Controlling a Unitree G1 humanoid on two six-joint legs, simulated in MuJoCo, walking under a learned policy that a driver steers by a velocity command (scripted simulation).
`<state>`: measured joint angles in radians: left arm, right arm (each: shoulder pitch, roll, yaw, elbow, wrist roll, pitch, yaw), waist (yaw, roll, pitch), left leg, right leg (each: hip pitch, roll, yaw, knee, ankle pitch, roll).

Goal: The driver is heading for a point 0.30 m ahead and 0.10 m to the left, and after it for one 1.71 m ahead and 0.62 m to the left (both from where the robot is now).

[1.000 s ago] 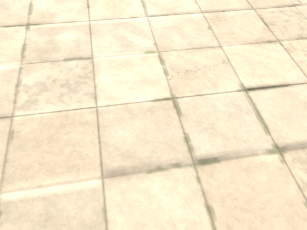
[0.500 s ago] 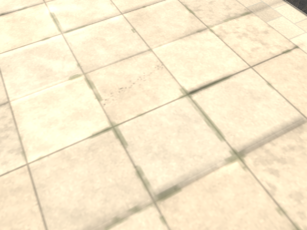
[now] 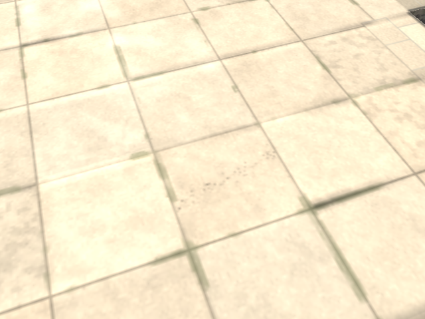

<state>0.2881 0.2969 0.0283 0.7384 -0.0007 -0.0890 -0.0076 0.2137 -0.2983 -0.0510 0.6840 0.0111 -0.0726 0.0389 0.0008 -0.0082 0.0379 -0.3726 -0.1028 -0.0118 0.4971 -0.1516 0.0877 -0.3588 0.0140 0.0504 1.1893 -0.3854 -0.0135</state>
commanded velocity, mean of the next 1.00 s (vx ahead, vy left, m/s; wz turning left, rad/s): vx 0.20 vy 0.00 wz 0.56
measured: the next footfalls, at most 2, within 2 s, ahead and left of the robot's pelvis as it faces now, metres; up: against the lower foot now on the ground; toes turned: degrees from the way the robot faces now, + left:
right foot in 0.32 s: +0.38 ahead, -0.12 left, +0.00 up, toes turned +17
left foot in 0.78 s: +0.22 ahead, +0.11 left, +0.00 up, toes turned +36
